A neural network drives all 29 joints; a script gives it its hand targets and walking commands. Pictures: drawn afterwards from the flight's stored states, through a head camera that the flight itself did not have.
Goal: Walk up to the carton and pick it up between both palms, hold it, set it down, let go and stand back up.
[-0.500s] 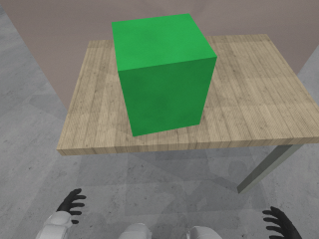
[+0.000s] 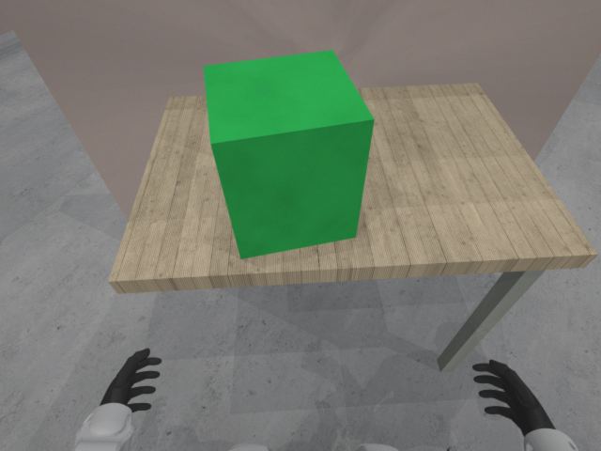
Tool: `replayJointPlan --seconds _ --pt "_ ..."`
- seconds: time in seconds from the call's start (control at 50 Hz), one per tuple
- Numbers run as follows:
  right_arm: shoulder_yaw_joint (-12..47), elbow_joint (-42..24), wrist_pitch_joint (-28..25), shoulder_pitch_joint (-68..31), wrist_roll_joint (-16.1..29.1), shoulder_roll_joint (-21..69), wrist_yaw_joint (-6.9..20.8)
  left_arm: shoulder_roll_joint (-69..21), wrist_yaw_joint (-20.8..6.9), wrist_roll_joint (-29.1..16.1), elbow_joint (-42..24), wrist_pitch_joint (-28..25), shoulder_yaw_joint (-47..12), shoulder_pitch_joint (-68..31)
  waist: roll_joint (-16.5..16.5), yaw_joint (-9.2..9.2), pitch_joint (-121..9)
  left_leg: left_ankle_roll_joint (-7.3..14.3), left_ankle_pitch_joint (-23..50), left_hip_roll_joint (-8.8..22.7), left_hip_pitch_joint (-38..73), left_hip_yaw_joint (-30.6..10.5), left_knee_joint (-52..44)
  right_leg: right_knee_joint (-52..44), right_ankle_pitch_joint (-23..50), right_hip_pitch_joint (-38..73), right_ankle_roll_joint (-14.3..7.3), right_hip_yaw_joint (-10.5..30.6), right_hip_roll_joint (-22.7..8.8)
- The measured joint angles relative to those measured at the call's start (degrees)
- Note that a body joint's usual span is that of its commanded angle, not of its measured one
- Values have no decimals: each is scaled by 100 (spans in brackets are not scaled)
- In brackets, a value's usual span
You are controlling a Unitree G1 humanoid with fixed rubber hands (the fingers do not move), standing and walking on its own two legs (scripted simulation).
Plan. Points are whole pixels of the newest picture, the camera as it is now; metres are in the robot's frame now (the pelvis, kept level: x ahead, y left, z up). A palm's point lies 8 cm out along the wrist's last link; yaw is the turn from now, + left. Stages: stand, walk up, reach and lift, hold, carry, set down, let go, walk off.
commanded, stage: reach and lift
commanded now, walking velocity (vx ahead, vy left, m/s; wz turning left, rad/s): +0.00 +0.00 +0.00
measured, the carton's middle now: (285, 158) +0.53 +0.08 +0.07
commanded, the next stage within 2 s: none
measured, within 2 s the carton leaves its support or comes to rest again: neither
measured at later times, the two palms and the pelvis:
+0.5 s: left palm (128, 386) +0.18 +0.25 -0.01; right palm (512, 404) +0.19 -0.23 -0.02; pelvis -0.01 +0.00 +0.00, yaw -1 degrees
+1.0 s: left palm (137, 328) +0.22 +0.23 +0.07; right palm (501, 329) +0.25 -0.20 +0.06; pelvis +0.01 -0.01 +0.01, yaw -1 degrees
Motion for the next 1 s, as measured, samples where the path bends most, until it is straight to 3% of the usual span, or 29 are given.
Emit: replayJointPlan --seconds 0.14,0.32,0.54,0.72,0.86,1.0 --pt "163 -950 417 299 116 179 -8 -1 81 -294 -454 -33 29 46 -56 27 -12 0 83 0 18 16 -30 0 55 0 -38 1 -8" --pt "216 -1686 861 306 343 209 -2 -37 283 -416 -1320 170 30 47 -148 24 -73 0 100 0 64 137 -38 -32 108 17 -34 1 -86" --pt "206 -1820 595 305 419 208 126 -645 453 -351 -880 -314 29 54 235 51 -230 0 95 27 235 110 -205 -53 43 184 42 -1 -39" --pt "301 -3071 1064 307 783 208 -102 -668 423 -944 -1793 -260 29 54 205 123 -248 0 260 28 369 116 -501 -58 16 184 -109 -6 -36" --pt "361 -3449 1316 308 1053 208 -205 -668 470 -1079 -2384 -49 30 54 82 234 -251 0 316 28 400 116 -690 -178 34 184 -111 -6 -39" --pt "414 -3793 1215 309 1255 208 -206 -668 541 -1143 -2957 -48 29 79 24 355 -251 0 363 28 405 115 -888 -363 71 184 -112 -5 -43"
